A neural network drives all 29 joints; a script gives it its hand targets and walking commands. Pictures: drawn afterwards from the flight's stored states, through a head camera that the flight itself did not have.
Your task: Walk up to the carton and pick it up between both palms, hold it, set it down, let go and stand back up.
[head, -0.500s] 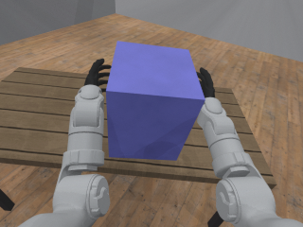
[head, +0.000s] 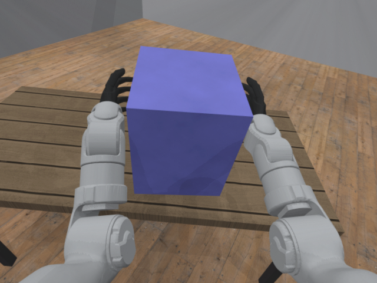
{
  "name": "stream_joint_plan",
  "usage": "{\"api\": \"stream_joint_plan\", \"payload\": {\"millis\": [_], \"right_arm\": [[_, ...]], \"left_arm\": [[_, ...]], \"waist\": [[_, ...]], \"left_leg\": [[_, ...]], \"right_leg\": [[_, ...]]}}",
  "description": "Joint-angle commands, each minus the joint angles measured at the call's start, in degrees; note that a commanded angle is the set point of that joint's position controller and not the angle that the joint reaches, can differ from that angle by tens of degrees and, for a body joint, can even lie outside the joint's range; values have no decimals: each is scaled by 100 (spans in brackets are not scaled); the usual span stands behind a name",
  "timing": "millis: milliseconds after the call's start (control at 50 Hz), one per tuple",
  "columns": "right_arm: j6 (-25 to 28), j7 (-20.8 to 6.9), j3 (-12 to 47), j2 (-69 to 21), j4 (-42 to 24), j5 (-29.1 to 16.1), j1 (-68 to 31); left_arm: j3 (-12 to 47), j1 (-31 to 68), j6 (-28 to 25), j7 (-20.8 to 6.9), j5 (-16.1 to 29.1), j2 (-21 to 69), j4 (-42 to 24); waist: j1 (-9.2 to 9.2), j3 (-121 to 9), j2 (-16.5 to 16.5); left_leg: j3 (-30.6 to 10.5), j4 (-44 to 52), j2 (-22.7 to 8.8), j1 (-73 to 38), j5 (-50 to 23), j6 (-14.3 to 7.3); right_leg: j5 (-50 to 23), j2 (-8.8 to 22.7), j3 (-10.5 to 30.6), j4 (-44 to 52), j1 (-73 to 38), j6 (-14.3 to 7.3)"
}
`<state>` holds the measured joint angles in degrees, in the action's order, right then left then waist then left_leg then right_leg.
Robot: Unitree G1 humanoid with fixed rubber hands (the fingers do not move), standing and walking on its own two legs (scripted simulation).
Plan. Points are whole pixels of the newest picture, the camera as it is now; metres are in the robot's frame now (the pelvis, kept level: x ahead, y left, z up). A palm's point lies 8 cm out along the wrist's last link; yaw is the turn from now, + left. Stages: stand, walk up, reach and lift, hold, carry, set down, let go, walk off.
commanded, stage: reach and lift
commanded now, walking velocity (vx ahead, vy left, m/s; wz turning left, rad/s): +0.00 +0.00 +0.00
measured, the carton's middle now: (182, 125) +0.40 +0.00 +0.16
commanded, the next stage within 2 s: hold in 0.44 s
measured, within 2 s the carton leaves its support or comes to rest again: neither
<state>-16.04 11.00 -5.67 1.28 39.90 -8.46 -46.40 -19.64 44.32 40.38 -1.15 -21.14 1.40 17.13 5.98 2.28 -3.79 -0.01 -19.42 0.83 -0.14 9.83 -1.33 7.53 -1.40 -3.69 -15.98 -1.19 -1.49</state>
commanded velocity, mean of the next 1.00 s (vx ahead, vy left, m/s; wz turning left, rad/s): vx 0.00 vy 0.00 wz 0.00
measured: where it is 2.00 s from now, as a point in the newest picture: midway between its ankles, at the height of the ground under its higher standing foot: outside the picture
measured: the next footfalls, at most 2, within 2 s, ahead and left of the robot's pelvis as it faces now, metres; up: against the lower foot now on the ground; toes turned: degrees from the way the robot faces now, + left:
none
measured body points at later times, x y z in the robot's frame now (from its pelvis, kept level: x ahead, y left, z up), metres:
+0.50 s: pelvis +0.00 +0.00 +0.00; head -0.06 +0.03 +0.44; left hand +0.39 +0.14 +0.23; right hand +0.38 -0.15 +0.23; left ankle +0.02 +0.10 -0.75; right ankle +0.03 -0.10 -0.75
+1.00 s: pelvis -0.01 -0.01 +0.00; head -0.08 +0.02 +0.44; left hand +0.37 +0.15 +0.25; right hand +0.37 -0.15 +0.25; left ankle +0.02 +0.10 -0.75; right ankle +0.03 -0.10 -0.75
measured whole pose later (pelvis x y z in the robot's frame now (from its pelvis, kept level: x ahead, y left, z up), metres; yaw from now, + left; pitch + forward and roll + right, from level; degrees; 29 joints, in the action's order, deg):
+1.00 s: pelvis -0.01 -0.01 +0.00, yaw +0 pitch -10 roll +0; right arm -23.3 13.0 -3.5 2.2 36.2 -11.5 -49.6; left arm -21.3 45.9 46.9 -2.9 -21.4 0.8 12.5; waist 5.3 0.4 -2.9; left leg 0.1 -19.0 0.5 0.2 8.9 -1.0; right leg 6.9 -1.7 -3.7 -16.3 -0.5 -1.9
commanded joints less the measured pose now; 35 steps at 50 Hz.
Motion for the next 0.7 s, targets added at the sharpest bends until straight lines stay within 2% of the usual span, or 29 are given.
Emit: {"api": "stream_joint_plan", "payload": {"millis": [0, 40, 100, 160, 280, 340, 440, 480, 540, 640, 680], "right_arm": [[306, -577, 1721, -3149, -1694, -378, -4466], [269, -530, 1839, -3127, -1776, -453, -4422], [242, -493, 1949, -3188, -1979, -576, -4404], [170, -500, 1883, -3144, -1920, -557, -4474], [110, -484, 1930, -3173, -1988, -570, -4553], [32, -477, 1883, -3151, -1771, -599, -4492], [-29, -429, 1981, -3196, -1974, -722, -4502], [-76, -413, 2031, -3201, -2034, -781, -4457], [-157, -409, 2003, -3174, -1980, -749, -4501], [-244, -389, 2156, -3250, -2215, -880, -4548], [-341, -392, 2058, -3193, -2034, -850, -4459]], "left_arm": [[2380, 3717, -287, -784, 797, 3011, -509], [2354, 3604, -246, -819, 783, 2979, -529], [2546, 3745, -243, -831, 870, 3012, -886], [2455, 3760, -194, -831, 830, 2996, -703], [2441, 3749, -157, -810, 861, 3008, -701], [2384, 3784, -107, -837, 827, 2969, -640], [2531, 3860, -88, -853, 922, 3008, -902], [2507, 3782, -45, -857, 900, 2987, -953], [2435, 3812, 26, -890, 850, 2945, -921], [2611, 3858, 116, -849, 981, 2965, -1226], [2519, 3850, 190, -873, 904, 2942, -1140]], "waist": [[66, -2189, 466], [53, -2198, 415], [95, -2404, 524], [52, -2206, 517], [4, -2300, 453], [17, -2145, 480], [108, -2345, 581], [72, -2338, 519], [31, -2194, 489], [12, -2346, 500], [45, -2071, 545]], "left_leg": [[101, 188, 53, -461, -1378, 146], [107, 155, 74, -490, -1474, 130], [91, 93, 93, -587, -1668, 182], [97, 186, 68, -457, -1338, 163], [110, 170, 76, -427, -1382, 136], [117, 226, 63, -369, -1295, 141], [85, 130, 75, -429, -1607, 196], [89, 134, 81, -436, -1571, 191], [112, 283, 79, -276, -1117, 138], [116, 192, 81, -302, -1376, 154], [126, 284, 59, -203, -1092, 144]], "right_leg": [[-1021, -112, -121, 115, -590, 373], [-1212, -114, -96, 94, -690, 398], [-1377, -137, -90, 47, -704, 403], [-990, -132, -106, 118, -594, 392], [-1077, -146, -84, 100, -649, 388], [-993, -133, -72, 121, -648, 366], [-1305, -148, -43, 69, -732, 374], [-1249, -165, -60, 89, -771, 385], [-852, -147, -50, 134, -720, 390], [-1053, -167, -40, 87, -730, 383], [-745, -156, -14, 138, -658, 362]]}}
